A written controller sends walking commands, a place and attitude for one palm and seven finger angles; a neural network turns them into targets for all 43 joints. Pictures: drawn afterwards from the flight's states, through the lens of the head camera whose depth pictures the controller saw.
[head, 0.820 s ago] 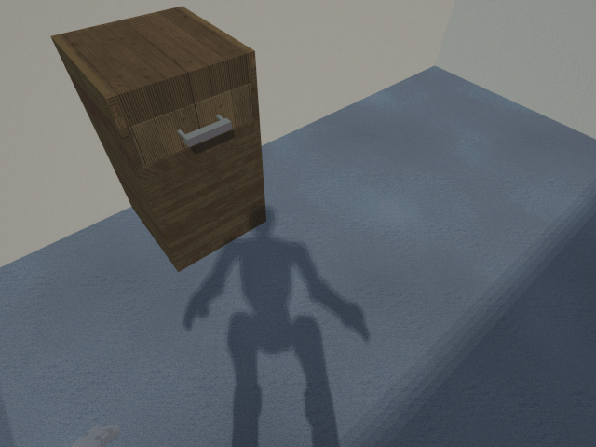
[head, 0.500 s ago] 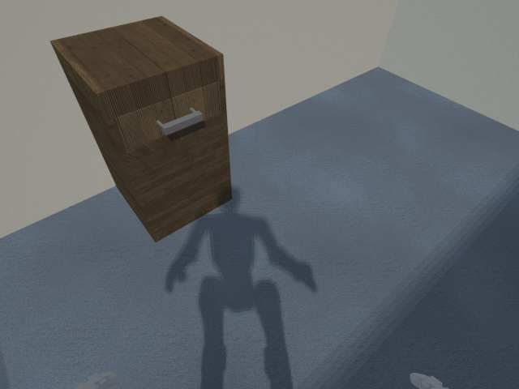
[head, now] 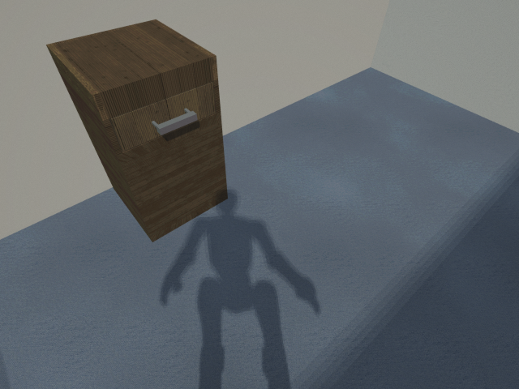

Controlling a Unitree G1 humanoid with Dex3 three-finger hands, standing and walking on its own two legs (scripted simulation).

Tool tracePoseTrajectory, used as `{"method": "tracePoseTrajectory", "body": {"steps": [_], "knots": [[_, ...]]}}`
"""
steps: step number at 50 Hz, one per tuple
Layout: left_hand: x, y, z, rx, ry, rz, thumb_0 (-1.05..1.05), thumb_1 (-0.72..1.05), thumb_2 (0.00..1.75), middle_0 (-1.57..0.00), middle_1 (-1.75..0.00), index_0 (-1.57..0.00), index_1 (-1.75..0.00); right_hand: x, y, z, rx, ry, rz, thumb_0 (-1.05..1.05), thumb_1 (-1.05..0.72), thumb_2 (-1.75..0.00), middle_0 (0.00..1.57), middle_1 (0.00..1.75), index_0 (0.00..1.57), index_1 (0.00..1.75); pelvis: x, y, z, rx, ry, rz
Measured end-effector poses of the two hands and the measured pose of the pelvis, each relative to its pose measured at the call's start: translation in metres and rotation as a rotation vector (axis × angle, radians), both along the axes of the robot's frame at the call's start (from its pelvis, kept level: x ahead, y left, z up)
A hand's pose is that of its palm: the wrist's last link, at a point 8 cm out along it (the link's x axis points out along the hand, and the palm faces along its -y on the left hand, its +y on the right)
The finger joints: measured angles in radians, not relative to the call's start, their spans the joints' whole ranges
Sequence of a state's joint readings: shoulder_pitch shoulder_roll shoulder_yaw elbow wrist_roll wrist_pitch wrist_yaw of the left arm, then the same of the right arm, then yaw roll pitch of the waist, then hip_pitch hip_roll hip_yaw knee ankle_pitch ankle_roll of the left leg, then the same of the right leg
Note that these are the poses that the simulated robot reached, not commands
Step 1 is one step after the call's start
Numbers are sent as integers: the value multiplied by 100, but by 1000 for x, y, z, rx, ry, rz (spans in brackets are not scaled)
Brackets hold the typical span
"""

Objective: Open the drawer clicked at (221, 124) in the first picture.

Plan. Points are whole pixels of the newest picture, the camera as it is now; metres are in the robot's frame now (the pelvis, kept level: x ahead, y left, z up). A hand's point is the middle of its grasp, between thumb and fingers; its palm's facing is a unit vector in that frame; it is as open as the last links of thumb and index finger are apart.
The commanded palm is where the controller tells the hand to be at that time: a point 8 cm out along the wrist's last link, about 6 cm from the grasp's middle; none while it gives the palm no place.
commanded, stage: stand and wait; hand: left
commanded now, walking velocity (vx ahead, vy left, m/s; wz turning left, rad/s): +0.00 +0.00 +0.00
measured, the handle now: (174, 119) +0.98 +0.36 -0.17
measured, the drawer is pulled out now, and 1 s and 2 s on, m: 0.00 0.00 0.00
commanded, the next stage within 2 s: look at it before walking up in 0.02 s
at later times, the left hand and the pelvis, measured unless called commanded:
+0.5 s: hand out of the picture +0.05 +0.25 -0.16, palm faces -0.04 -0.95 -0.32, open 7.4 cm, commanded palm none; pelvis -0.02 +0.00 +0.00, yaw +0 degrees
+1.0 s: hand out of the picture +0.05 +0.22 -0.18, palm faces -0.11 -0.95 -0.28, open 7.4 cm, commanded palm none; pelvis -0.02 +0.00 -0.01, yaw -7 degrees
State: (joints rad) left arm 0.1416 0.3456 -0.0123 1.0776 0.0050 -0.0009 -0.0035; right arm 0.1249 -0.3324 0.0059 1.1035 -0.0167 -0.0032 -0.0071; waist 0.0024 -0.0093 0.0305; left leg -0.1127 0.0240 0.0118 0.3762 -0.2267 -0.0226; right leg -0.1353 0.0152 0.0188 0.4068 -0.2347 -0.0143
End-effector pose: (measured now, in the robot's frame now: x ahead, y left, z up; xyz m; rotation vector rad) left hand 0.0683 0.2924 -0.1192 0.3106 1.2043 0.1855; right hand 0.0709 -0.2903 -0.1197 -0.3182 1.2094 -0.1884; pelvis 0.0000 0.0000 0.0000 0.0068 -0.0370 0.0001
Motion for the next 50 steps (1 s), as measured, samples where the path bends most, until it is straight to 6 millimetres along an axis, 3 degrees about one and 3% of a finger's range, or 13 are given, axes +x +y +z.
{"method": "tracePoseTrajectory", "body": {"steps": [25, 41, 45, 50], "knots": [[-26, -1, -4, -14, 36, -2, 1, 90, 89, -21, -30, -20, -30, -35, 4, -2, 10, 48, -17, 0, -91, -90, 21, 30, 21, 30, -17, 2, 1, -2, 6, -4], [-19, 2, -5, -9, 42, -3, 1, 90, 89, -21, -30, -20, -30, -18, 10, -2, 10, 15, -23, 0, -91, -90, 21, 30, 21, 30, -11, 6, 0, -1, 13, -23], [-16, -5, -11, -18, 59, -21, 1, 90, 89, -20, -30, -20, -30, -18, 17, -6, 25, -19, -59, 0, -91, -90, 21, 30, 21, 30, -13, 6, -4, 3, 16, -62], [-15, -23, -23, -52, 86, -62, 1, 90, 89, -20, -30, -20, -30, -32, 27, -19, 72, -31, -114, 0, -91, -90, 21, 30, 21, 30, -16, 2, -12, 21, 16, -122]]}}
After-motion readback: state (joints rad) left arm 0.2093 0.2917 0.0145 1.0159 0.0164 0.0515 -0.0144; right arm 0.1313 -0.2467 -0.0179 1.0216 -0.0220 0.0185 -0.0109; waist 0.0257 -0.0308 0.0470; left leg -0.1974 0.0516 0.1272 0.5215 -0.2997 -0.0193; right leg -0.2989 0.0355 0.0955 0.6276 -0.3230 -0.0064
